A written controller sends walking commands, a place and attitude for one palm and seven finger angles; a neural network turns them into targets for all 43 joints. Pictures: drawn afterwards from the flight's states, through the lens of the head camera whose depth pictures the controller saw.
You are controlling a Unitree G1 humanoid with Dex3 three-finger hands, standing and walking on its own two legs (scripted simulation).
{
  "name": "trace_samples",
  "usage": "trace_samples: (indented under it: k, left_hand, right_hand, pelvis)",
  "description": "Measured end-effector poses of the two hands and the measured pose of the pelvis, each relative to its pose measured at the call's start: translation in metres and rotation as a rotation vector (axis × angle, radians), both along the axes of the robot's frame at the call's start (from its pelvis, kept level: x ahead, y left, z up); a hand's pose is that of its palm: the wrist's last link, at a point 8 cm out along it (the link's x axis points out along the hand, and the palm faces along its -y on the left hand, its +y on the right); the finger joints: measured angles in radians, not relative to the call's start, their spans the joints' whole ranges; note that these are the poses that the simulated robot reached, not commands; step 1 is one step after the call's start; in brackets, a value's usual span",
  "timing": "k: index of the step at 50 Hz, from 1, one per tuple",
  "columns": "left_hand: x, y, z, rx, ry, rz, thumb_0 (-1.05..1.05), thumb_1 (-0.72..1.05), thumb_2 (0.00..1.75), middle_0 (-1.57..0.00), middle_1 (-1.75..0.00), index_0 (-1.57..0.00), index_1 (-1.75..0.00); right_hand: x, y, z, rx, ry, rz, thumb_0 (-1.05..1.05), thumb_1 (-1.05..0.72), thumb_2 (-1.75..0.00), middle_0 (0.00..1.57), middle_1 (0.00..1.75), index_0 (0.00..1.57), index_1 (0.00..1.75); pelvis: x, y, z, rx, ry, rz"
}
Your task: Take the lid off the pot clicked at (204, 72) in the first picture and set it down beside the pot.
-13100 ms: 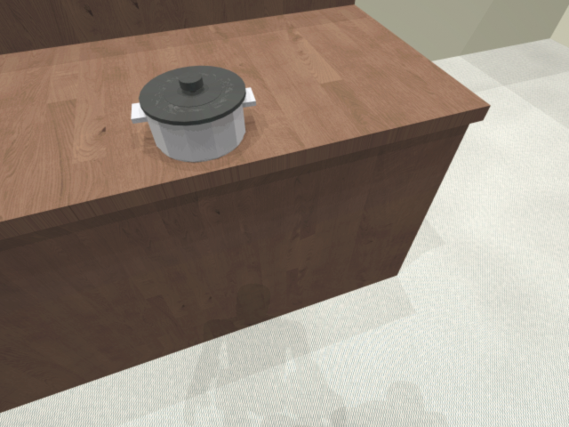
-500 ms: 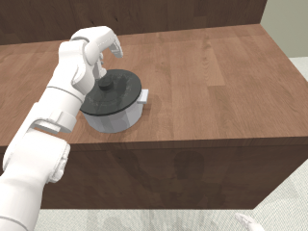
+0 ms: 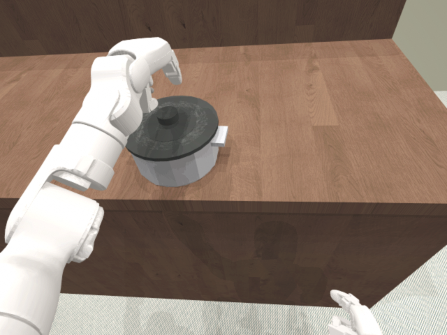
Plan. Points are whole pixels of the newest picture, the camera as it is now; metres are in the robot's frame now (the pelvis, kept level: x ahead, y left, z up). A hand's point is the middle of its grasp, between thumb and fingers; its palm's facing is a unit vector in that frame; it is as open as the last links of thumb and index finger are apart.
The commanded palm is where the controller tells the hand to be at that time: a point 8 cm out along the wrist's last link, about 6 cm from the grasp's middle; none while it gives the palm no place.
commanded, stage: move the open hand above the knob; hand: left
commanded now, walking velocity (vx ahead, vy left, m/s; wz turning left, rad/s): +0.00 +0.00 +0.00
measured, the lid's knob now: (167, 115) +0.48 +0.12 +0.16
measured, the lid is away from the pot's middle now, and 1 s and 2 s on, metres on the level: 0.00 0.00 0.00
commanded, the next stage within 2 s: lower the open fingers around the knob in 0.24 s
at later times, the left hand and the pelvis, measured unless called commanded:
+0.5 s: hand (152, 94) +0.45 +0.13 +0.22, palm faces -0.21 -0.05 -0.98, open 9.8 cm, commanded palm +0.43 +0.13 +0.28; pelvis +0.00 +0.01 +0.00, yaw -1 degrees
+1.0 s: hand (158, 114) +0.44 +0.13 +0.19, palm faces -0.27 -0.07 -0.96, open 9.8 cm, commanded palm +0.42 +0.13 +0.24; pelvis +0.00 +0.00 +0.00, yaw +0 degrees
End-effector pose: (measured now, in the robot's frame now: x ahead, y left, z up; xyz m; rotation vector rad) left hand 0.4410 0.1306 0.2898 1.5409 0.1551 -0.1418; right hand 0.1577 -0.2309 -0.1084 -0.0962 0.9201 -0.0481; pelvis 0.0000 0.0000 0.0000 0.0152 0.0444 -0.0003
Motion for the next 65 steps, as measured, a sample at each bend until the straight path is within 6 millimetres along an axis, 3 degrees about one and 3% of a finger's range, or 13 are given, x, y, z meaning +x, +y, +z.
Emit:
trace_samples:
  k: [14,38,54,65]
  left_hand:
    - [0.001,-0.003,-0.001,-0.007,-0.015,-0.029,0.0,-0.35,1.7,-0.9,-0.09,-0.9,-0.08]
    - [-0.001,-0.004,-0.027,-0.043,0.049,-0.021,0.0,-0.35,1.7,-0.9,-0.09,-0.9,-0.08]
    - [-0.006,0.001,-0.052,-0.042,0.094,-0.007,0.0,-0.35,1.7,-0.9,-0.09,-0.9,-0.08]
    - [-0.002,0.004,-0.047,-0.048,0.08,0.002,0.0,-0.35,1.7,-0.9,-0.09,-0.9,-0.08]
  right_hand:
    - [-0.026,-0.003,-0.009,0.0,0.057,-0.034,0.01,-0.91,-0.9,0.19,0.3,0.2,0.29]
    - [-0.01,-0.002,-0.001,-0.01,0.007,-0.021,0.01,-0.91,-0.9,0.19,0.3,0.2,0.29]
    - [-0.011,-0.003,-0.002,-0.008,0.02,-0.023,0.01,-0.91,-0.9,0.19,0.3,0.2,0.29]
    - [-0.018,-0.008,-0.003,-0.022,0.03,-0.038,0.01,-0.91,-0.9,0.19,0.3,0.2,0.29]
  pelvis:
    - [-0.001,0.006,0.001,-0.002,-0.001,-0.009]
    - [0.0,0.005,0.001,-0.004,-0.002,-0.005]
    - [0.0,0.002,0.0,-0.006,-0.004,-0.003]
    - [0.0,0.001,0.0,-0.007,-0.003,-0.004]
